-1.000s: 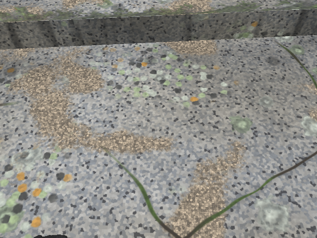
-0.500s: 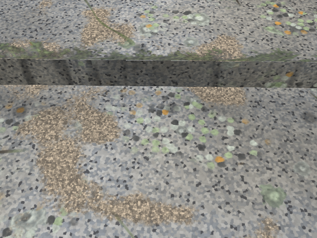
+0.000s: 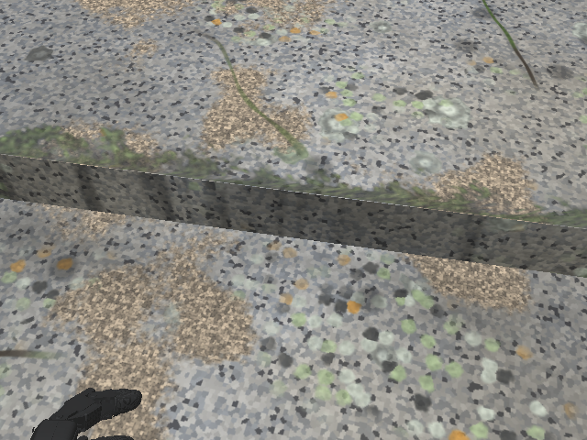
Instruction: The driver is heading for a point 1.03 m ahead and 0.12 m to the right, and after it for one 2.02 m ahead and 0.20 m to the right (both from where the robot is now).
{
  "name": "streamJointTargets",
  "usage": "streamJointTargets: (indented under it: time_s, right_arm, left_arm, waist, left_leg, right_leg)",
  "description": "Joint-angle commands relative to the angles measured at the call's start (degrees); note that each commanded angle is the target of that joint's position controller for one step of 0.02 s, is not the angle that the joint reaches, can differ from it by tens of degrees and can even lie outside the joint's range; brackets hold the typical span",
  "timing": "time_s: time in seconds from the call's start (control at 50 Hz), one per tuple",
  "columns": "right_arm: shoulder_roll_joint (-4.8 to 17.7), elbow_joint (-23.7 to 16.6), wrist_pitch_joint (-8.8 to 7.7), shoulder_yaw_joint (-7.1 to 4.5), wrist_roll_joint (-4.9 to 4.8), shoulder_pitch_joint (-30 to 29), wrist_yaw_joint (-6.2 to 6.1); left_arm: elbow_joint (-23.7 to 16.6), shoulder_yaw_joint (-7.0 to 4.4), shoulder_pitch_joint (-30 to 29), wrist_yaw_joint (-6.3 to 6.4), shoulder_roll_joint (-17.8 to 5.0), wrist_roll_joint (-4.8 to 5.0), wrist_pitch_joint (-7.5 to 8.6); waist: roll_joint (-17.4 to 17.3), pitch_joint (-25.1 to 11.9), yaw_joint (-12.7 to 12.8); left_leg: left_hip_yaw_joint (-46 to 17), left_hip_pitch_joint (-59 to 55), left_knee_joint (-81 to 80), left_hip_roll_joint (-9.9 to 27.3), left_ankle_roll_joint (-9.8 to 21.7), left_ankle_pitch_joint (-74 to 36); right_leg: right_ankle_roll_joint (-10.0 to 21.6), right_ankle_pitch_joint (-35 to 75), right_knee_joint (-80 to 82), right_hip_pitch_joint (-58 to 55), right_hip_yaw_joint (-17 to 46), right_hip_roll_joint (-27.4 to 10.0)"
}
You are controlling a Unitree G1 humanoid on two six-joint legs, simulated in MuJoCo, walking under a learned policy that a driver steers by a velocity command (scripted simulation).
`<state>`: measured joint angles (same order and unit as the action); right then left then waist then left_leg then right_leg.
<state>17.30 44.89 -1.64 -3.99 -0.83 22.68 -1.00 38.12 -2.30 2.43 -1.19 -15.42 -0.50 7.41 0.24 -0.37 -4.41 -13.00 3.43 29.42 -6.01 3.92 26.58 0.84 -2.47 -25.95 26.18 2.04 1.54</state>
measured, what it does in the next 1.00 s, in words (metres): walks ahead: left foot, then right foot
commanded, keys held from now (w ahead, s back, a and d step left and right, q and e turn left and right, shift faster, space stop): w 0.12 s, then no key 0.88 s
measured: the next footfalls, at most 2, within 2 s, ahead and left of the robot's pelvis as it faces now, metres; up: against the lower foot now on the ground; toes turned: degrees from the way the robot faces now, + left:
left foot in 0.42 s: +0.34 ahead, +0.12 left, +0.00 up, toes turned +1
right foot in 0.70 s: +0.29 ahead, -0.13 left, +0.00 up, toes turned +2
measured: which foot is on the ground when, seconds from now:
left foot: down 0.00-0.00, up 0.02-0.40, down 0.42-1.00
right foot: down 0.00-0.44, up 0.46-0.68, down 0.70-1.00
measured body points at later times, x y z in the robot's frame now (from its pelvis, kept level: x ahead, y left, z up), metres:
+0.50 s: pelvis +0.21 +0.02 +0.01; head +0.24 +0.03 +0.45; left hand +0.25 +0.29 -0.13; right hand +0.43 -0.21 -0.08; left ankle +0.30 +0.12 -0.72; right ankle +0.12 -0.12 -0.70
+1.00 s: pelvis +0.27 +0.00 +0.01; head +0.28 +0.00 +0.46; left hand +0.33 +0.26 -0.13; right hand +0.39 -0.25 -0.12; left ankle +0.30 +0.12 -0.72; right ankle +0.25 -0.13 -0.72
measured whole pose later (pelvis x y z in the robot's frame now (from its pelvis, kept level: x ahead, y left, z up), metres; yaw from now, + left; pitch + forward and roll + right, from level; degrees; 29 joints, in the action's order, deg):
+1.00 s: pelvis +0.27 +0.00 +0.01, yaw +2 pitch -1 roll +0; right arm 13.5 51.7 -0.1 -2.4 0.4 9.5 -0.8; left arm 53.8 -1.0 13.3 1.8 -13.2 -0.5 0.5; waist -0.3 1.7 0.2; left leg -0.9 16.5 30.1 -0.6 -0.1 12.6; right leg -1.3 -19.4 -31.1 10.8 0.9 -1.5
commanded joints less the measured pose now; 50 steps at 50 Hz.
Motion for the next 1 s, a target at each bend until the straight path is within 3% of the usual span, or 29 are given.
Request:
streamJointTargets:
  time_s: [0.02, 0.04, 0.06, 0.08, 0.1, 0.14, 0.18, 0.22, 0.28, 0.34, 0.4, 0.42, 0.44, 0.46, 0.48, 0.5, 0.52, 0.54, 0.58, 0.62, 0.66, 0.68, 0.7, 0.72, 0.74, 0.76, 0.8, 0.86, 1.0]
  right_arm:
    - [0.3, -4.6, -1.50, 0.86, -0.57, 7.0, 0.31]
    - [4.4, -3.8, -1.97, 0.52, -0.98, 6.1, 0.30]
    - [7.7, -4.8, -2.11, -0.41, -1.14, -0.9, 0.44]
    - [7.2, -6.0, -2.22, -0.26, -0.60, -5.5, 0.43]
    - [6.5, -6.9, -2.50, -0.31, 0.29, -8.3, 0.63]
    - [4.8, -6.9, -2.39, -0.25, 0.36, -7.5, 0.98]
    - [2.5, -6.7, -2.00, 0.34, 0.71, -6.7, 0.92]
    - [0.6, -7.3, -1.93, 1.20, 1.25, -8.8, 0.86]
    - [0.7, -7.2, -1.86, 1.39, 0.94, -12.4, 1.19]
    - [1.9, -8.3, -1.78, 0.98, 1.03, -16.2, 1.61]
    - [3.6, -7.3, -2.13, 0.02, 1.77, -13.6, 1.73]
    - [5.8, -6.9, -2.24, -0.62, 2.15, -11.7, 1.25]
    - [9.7, -7.5, -2.09, -1.26, 3.05, -9.5, 0.65]
    - [6.5, -7.3, -1.12, -0.28, 3.38, -8.6, 0.37]
    - [2.5, -6.3, -0.44, 0.78, 2.20, -7.3, 0.75]
    - [2.2, -5.8, -0.18, 1.07, 1.54, -9.0, 1.19]
    - [2.7, -5.8, -0.04, 1.04, 1.57, -11.5, 1.42]
    - [3.7, -6.2, 0.09, 0.83, 1.65, -14.9, 1.50]
    - [4.4, -6.4, 0.48, 0.49, 2.36, -19.6, 1.28]
    - [3.6, -5.8, 0.74, 0.60, 2.46, -20.4, 0.93]
    - [2.6, -4.8, 0.85, 0.86, 1.82, -20.3, 0.77]
    - [1.5, -3.7, 0.78, 1.25, 1.63, -18.6, 0.85]
    - [0.9, -2.7, 0.68, 1.50, 1.87, -17.0, 0.96]
    - [1.6, -2.5, 0.55, 1.15, 2.09, -15.7, 1.10]
    - [1.8, -2.3, 0.54, 1.11, 2.24, -16.8, 0.86]
    - [1.9, -2.0, 0.49, 0.96, 2.04, -17.2, 0.59]
    - [1.5, -0.8, 0.67, 0.87, 1.75, -16.2, 0.11]
    - [1.4, 0.9, 0.56, 0.69, 1.66, -15.0, 0.10]
    - [1.7, 4.7, 1.07, 0.45, 1.12, -14.6, -0.07]
  left_arm:
    - [1.9, -5.42, 21.0, 0.36, -16.2, -0.71, 0.21]
    - [2.3, -4.37, 21.8, -0.05, -11.3, 1.25, -0.10]
    - [1.8, -3.42, 18.7, 0.12, -8.2, 1.38, -0.36]
    - [1.2, -2.92, 15.6, 0.19, -7.4, 0.58, -0.81]
    - [1.5, -2.48, 13.6, 0.12, -6.4, 0.31, -1.06]
    - [1.7, -1.86, 11.8, 0.07, -5.3, -0.22, -0.92]
    - [2.6, -1.88, 11.5, 0.04, -5.9, 0.13, -0.72]
    - [3.5, -2.41, 10.9, 0.50, -8.1, 0.30, -1.16]
    - [5.2, -2.64, 12.7, 1.12, -9.4, 0.83, -2.40]
    - [6.9, -2.39, 14.4, 1.34, -9.4, 1.28, -3.23]
    - [7.7, -2.14, 13.1, 1.58, -9.1, 1.69, -3.81]
    - [8.2, -1.70, 14.9, 1.53, -7.8, 1.14, -3.56]
    - [7.6, -0.70, 18.4, 1.29, -5.3, -0.61, -2.82]
    - [9.1, 0.74, 24.1, 1.26, -1.8, -0.47, -2.88]
    - [9.2, 0.11, 21.4, 1.26, -5.1, 0.32, -3.91]
    - [8.4, -0.53, 18.6, 1.46, -7.0, 0.86, -5.06]
    - [8.5, -0.82, 16.6, 2.03, -7.0, 0.87, -6.36]
    - [8.4, -1.01, 15.8, 2.60, -7.0, 0.50, -7.53]
    - [9.1, -0.84, 16.5, 3.36, -5.7, 0.32, -8.73]
    - [10.6, -0.55, 17.8, 3.41, -4.1, 0.09, -8.64]
    - [11.4, -0.44, 17.8, 3.01, -3.4, -0.39, -8.46]
    - [11.1, -0.42, 16.5, 2.86, -3.8, -1.12, -8.47]
    - [10.0, -0.54, 14.7, 2.95, -5.5, -1.58, -8.48]
    - [9.7, -1.42, 13.0, 3.31, -9.2, -0.83, -8.62]
    - [10.3, -1.50, 12.0, 3.24, -8.3, -0.43, -8.39]
    - [10.4, -1.00, 11.1, 3.18, -6.4, -0.64, -7.87]
    - [10.8, -0.59, 10.3, 3.05, -5.1, -0.67, -6.76]
    - [12.1, -0.48, 11.7, 3.01, -5.2, -0.18, -5.96]
    - [14.2, -0.12, 12.4, 3.18, -5.0, 0.10, -6.53]
  waist:
    - [15.7, -20.0, 7.2]
    - [14.1, -17.0, 8.5]
    - [7.6, -8.2, 9.7]
    - [2.9, -3.9, 8.9]
    - [1.6, 0.0, 7.7]
    - [4.6, 0.8, 5.2]
    - [4.8, -0.1, 3.9]
    - [4.7, -1.3, 3.9]
    - [5.4, -3.4, 5.6]
    - [5.4, -3.3, 6.5]
    - [4.4, -4.1, 3.7]
    - [2.4, -5.3, 3.4]
    - [-4.8, -10.9, 4.7]
    - [-12.7, -17.2, 5.1]
    - [-11.7, -17.0, 3.1]
    - [-9.0, -12.9, 3.3]
    - [-6.6, -9.9, 3.8]
    - [-6.3, -7.0, 4.9]
    - [-8.8, -4.9, 7.0]
    - [-8.8, -5.8, 7.4]
    - [-7.8, -5.9, 7.9]
    - [-6.6, -5.1, 7.5]
    - [-4.5, -2.8, 6.5]
    - [0.4, 0.5, 4.1]
    - [3.1, 2.0, 4.5]
    - [3.8, 2.5, 4.5]
    - [4.9, 1.8, 4.1]
    - [2.9, -0.2, 4.6]
    - [0.2, -0.9, 5.0]
  left_leg:
    - [3.3, 29.7, 35.7, -0.4, -1.7, -4.2]
    - [1.7, 38.4, 43.1, 2.0, -2.1, 6.1]
    - [1.6, 41.3, 45.3, 4.3, -2.1, 1.5]
    - [4.1, 40.4, 44.0, 6.5, -2.2, -2.6]
    - [5.4, 40.0, 40.3, 8.1, -2.4, -5.3]
    - [7.0, 34.9, 35.1, 10.1, -3.1, -7.4]
    - [9.0, 31.7, 29.1, 10.0, -4.7, -6.6]
    - [10.6, 28.6, 20.9, 9.7, -5.7, -11.1]
    - [12.2, 22.3, 10.5, 7.8, -5.8, -23.5]
    - [11.2, 20.2, 4.4, 6.8, -4.5, -26.8]
    - [11.7, 12.5, -3.9, 5.6, -1.9, -30.8]
    - [9.8, 6.7, -6.0, 8.0, -0.2, -41.4]
    - [1.7, -5.6, -0.9, 17.4, 4.2, -64.4]
    - [-7.6, -13.1, -0.3, 26.5, 13.1, -70.6]
    - [-11.1, -10.3, -3.1, 26.6, 14.7, -61.7]
    - [-10.2, -6.4, -5.3, 24.6, 12.8, -50.1]
    - [-8.7, -2.1, -7.3, 23.1, 10.9, -41.3]
    - [-7.0, 3.7, -9.6, 21.9, 9.7, -34.5]
    - [-2.6, 12.9, -12.3, 18.5, 7.8, -27.1]
    - [1.3, 15.8, -12.4, 16.2, 7.0, -23.7]
    - [3.3, 17.6, -11.5, 14.5, 5.4, -14.5]
    - [3.8, 18.6, -11.6, 13.1, 3.1, -7.1]
    - [4.3, 20.1, -11.1, 11.6, 0.4, -0.2]
    - [6.6, 19.4, -10.4, 8.9, -1.5, 0.4]
    - [8.8, 15.0, -8.0, 7.2, -2.7, -3.5]
    - [9.1, 12.2, -6.0, 7.2, -2.8, -7.0]
    - [9.3, 10.2, -4.3, 7.3, -2.0, -12.9]
    - [9.8, 8.6, -2.8, 7.3, -1.7, -20.7]
    - [10.1, 6.5, -1.8, 7.5, -2.0, -27.6]
  right_leg:
    - [16.9, -7.8, 2.1, -47.5, 33.7, -22.3]
    - [16.9, -20.8, 7.3, -46.8, 42.9, -24.3]
    - [14.4, -22.5, 8.6, -39.6, 35.3, -21.9]
    - [12.8, -17.6, 9.5, -32.5, 28.5, -19.4]
    - [12.5, -11.2, 11.1, -26.7, 23.9, -17.2]
    - [11.8, 1.6, 12.8, -20.8, 17.8, -14.3]
    - [12.5, 20.8, 12.3, -18.2, 11.9, -13.7]
    - [12.3, 30.6, 11.8, -16.5, 6.8, -12.8]
    - [10.2, 30.5, 11.4, -15.9, 2.4, -10.8]
    - [9.1, 25.4, 9.0, -18.4, 3.2, -11.8]
    - [6.4, 19.2, 2.4, -18.7, 4.0, -10.8]
    - [4.1, 16.1, -2.0, -17.0, 2.9, -8.2]
    - [1.1, 1.1, -10.9, -9.9, 0.8, -4.5]
    - [-2.1, -25.0, -21.4, -2.9, -0.3, -1.8]
    - [-3.8, -37.5, -27.0, -0.8, 2.0, -2.5]
    - [-4.4, -37.9, -29.3, 1.8, 2.6, -3.6]
    - [-5.0, -35.6, -29.6, 2.4, 2.3, -4.5]
    - [-5.5, -32.5, -27.4, 0.8, 2.3, -5.3]
    - [-5.9, -26.8, -21.1, -6.4, 1.0, -5.2]
    - [-5.3, -18.5, -14.3, -12.6, -0.7, -4.3]
    - [-4.1, -8.9, -5.6, -18.3, -2.0, -3.4]
    - [-3.2, -6.4, -2.4, -19.9, -1.4, -3.8]
    - [-1.8, -6.3, 0.4, -19.4, 1.6, -6.6]
    - [0.0, -13.6, 0.4, -14.2, 2.0, -7.5]
    - [0.8, -21.9, 2.1, -7.8, 2.2, -6.5]
    - [0.4, -22.7, 3.6, -5.6, 2.4, -6.3]
    - [-0.8, -17.7, 3.7, -6.3, 2.0, -6.1]
    - [-1.2, -11.4, 1.9, -9.3, 1.5, -5.7]
    - [-0.9, -5.0, 0.8, -11.8, 0.5, -4.8]
Velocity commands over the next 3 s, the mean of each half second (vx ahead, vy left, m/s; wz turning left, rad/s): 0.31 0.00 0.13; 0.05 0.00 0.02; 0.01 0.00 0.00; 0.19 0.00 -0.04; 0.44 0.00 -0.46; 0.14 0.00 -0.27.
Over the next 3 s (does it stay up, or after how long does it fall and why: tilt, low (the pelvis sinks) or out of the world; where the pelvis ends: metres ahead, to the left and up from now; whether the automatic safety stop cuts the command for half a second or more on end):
stays up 0.74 -0.05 0.01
